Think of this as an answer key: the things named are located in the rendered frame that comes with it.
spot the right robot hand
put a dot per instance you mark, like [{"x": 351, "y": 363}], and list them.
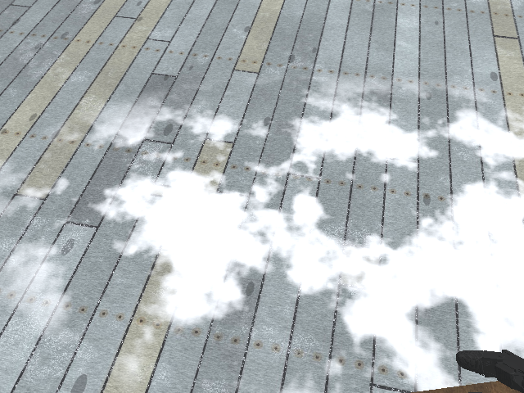
[{"x": 507, "y": 367}]

